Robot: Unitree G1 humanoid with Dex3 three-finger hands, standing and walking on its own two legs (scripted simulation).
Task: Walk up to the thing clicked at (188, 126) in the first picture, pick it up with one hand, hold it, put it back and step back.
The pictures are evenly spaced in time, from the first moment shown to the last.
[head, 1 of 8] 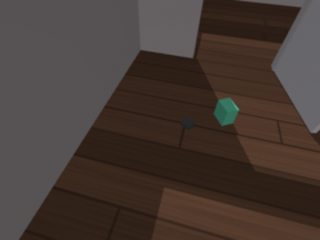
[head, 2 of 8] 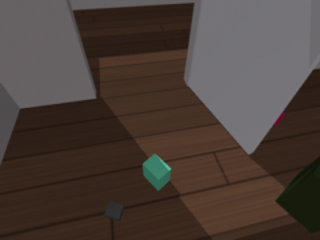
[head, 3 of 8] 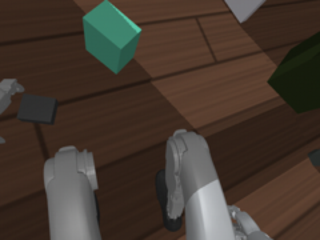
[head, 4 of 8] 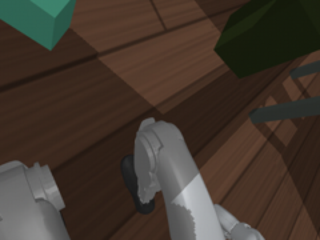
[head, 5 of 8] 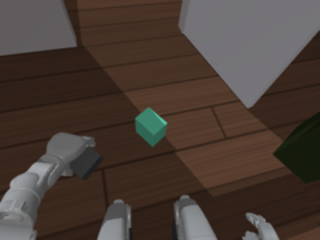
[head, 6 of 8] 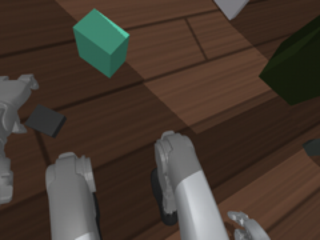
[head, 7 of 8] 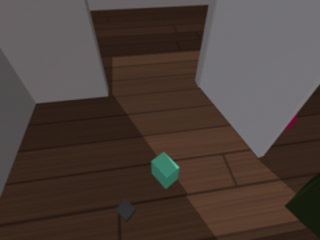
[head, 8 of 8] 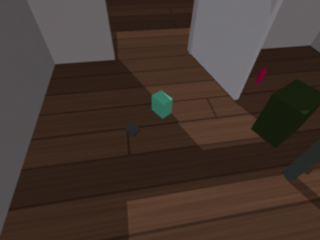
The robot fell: no
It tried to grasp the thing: yes
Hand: left
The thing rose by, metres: 0.68
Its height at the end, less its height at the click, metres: +0.00
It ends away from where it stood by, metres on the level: 0.04
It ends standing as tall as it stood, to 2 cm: yes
